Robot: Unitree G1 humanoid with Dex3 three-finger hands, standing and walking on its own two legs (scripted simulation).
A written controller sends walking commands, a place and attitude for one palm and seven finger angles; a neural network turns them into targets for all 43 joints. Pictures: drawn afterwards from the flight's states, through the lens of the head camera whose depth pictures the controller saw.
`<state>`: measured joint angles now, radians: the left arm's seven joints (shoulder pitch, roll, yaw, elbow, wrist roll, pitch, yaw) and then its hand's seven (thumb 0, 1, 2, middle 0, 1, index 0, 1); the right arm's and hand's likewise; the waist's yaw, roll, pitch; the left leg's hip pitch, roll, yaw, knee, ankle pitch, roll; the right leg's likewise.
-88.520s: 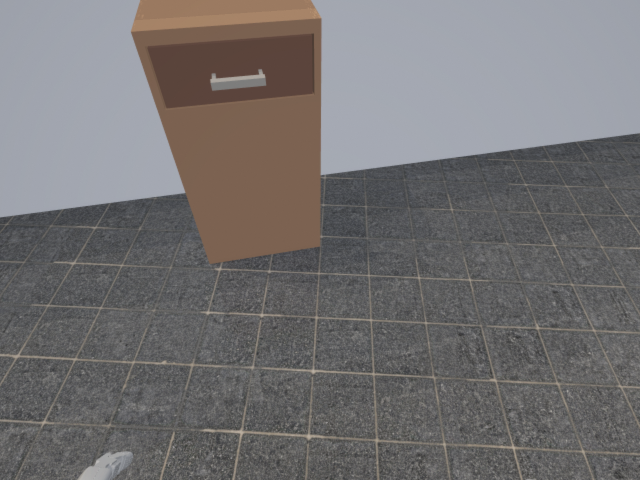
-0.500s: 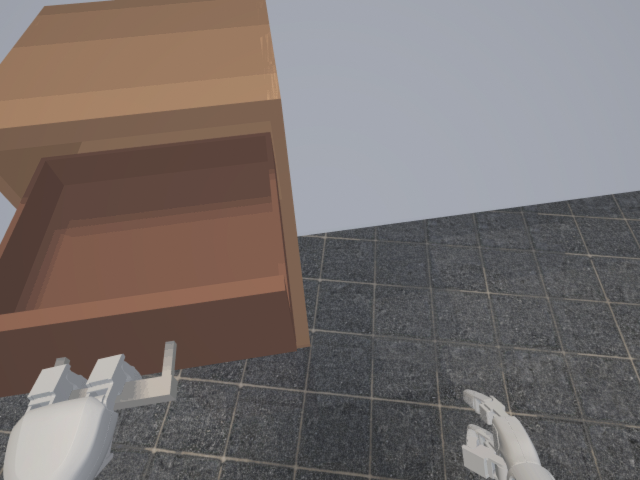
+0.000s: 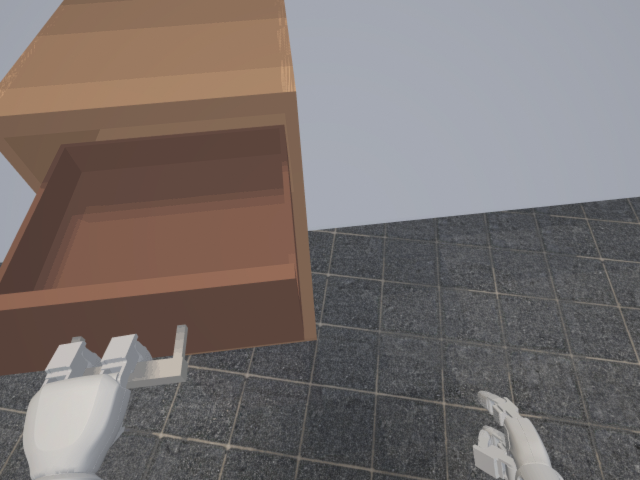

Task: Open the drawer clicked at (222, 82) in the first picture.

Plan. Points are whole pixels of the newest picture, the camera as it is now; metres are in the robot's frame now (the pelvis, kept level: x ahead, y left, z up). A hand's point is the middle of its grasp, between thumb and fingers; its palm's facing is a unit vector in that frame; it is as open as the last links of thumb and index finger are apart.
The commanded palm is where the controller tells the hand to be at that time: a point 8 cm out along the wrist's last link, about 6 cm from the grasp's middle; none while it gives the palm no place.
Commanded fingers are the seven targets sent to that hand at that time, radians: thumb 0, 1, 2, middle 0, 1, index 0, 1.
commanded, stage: open the thumb to release the handle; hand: left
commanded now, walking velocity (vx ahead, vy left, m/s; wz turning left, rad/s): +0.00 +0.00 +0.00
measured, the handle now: (125, 358) +0.24 +0.26 +0.04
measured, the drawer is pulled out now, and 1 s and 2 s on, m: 0.30 0.29 0.29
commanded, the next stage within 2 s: lift the hand off the handle in 0.52 s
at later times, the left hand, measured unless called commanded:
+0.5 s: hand (109, 418) +0.17 +0.25 +0.03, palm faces -0.01 -0.05 -1.00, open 11.8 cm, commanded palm +0.15 +0.26 +0.08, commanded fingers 0.00 -0.50 0.30 -0.30 -1.20 -0.30 -1.20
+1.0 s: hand (118, 400) +0.19 +0.26 +0.02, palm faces +0.02 -0.05 -1.00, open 13.7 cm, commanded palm +0.17 +0.26 +0.09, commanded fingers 0.00 -0.50 0.30 -0.30 -1.20 -0.30 -1.20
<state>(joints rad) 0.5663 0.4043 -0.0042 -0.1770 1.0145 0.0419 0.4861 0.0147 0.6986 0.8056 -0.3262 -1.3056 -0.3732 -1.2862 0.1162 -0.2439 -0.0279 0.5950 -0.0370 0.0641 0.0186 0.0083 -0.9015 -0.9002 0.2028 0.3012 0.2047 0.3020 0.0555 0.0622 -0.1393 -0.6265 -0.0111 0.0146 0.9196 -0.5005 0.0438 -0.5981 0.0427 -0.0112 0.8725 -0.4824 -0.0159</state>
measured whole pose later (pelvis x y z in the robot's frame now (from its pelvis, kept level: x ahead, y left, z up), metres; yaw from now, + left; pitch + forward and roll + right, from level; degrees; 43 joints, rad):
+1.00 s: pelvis -0.04 -0.02 +0.01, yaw +1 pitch +8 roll +0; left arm 0.16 0.39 0.00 0.24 1.01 0.02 0.41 0.00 -0.49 0.30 -0.34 -1.20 -0.33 -1.23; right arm 0.14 -0.23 -0.03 0.70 0.00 0.01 -0.09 0.01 -0.90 -0.90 0.20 0.30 0.21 0.30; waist 0.07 0.06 -0.10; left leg -0.55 -0.02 -0.01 0.79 -0.38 0.02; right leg -0.54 0.03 -0.03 0.79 -0.39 -0.04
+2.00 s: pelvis -0.03 -0.02 +0.05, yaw +2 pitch -2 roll +0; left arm 0.17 0.51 -0.01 -0.25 0.88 0.17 0.03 0.00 -0.49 0.30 -0.32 -1.20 -0.32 -1.20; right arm 0.07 -0.26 0.03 0.66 0.02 0.08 -0.05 0.01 -0.90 -0.90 0.20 0.30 0.21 0.30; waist 0.12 0.12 -0.01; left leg -0.17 -0.03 -0.02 0.45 -0.24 0.02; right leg -0.16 0.02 -0.03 0.46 -0.27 -0.03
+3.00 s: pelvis -0.04 -0.02 +0.05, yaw +3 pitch -4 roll +0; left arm 0.29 0.46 0.18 -0.34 0.35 0.04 0.03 0.00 -0.48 0.30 -0.32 -1.19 -0.32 -1.19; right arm 0.08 -0.24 0.05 0.62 0.02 0.00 -0.05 0.01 -0.90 -0.90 0.20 0.30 0.20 0.30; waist 0.11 0.12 0.03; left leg -0.16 -0.03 -0.03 0.47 -0.24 0.03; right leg -0.13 0.03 -0.04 0.45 -0.25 -0.03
